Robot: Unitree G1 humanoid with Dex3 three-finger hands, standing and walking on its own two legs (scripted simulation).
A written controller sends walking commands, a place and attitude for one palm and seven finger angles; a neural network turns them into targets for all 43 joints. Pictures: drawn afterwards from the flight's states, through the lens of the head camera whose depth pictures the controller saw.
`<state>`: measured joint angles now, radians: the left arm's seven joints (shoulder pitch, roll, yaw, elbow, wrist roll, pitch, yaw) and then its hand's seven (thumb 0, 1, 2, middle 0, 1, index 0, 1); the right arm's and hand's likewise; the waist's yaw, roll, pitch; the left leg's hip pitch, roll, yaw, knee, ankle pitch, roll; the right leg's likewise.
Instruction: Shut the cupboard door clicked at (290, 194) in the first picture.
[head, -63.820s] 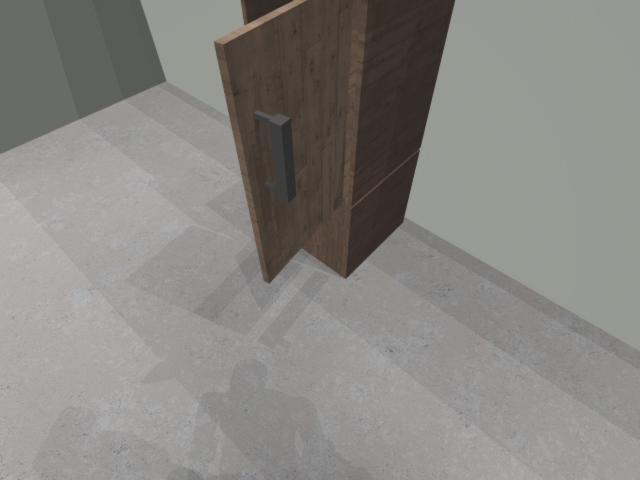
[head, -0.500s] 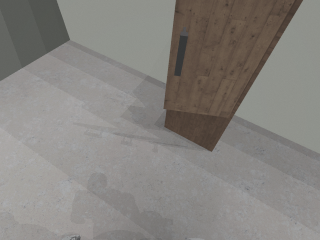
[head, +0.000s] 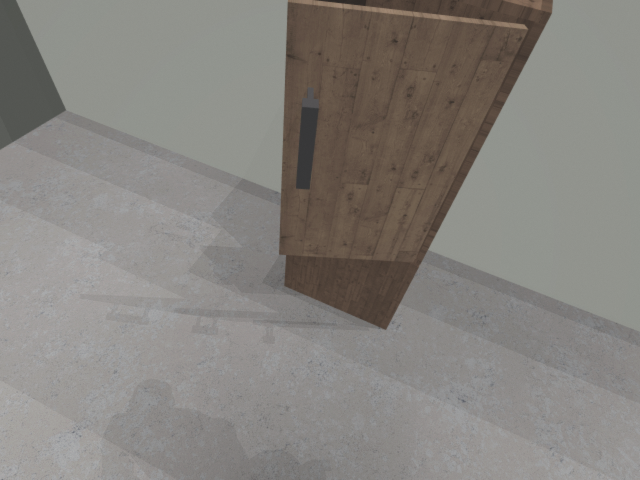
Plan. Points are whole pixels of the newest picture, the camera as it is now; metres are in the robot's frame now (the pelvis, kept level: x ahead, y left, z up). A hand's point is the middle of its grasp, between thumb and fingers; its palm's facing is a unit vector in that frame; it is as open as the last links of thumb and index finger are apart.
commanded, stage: take the last steps up to it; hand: left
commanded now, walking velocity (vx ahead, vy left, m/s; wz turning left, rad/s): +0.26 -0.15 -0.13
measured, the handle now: (306, 140) +0.65 +0.05 +0.05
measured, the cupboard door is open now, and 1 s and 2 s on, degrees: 24 24 24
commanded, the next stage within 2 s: come to a stop and stand still in 0.28 s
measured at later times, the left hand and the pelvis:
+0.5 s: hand (273, 390) +0.27 +0.07 -0.16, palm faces -0.09 -0.97 -0.21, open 7.3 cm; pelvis +0.17 -0.10 +0.00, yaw -3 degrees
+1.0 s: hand (217, 432) +0.21 +0.15 -0.17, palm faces +0.07 -0.97 -0.22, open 7.3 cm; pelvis +0.18 -0.06 +0.01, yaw +0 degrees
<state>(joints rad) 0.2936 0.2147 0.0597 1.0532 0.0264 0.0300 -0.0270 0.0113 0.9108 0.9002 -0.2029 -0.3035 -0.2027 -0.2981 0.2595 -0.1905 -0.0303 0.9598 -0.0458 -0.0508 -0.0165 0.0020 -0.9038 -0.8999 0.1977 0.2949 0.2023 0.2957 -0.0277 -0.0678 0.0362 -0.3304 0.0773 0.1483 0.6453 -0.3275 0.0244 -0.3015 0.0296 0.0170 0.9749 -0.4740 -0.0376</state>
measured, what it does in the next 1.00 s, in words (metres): walks ahead: right foot, then left foot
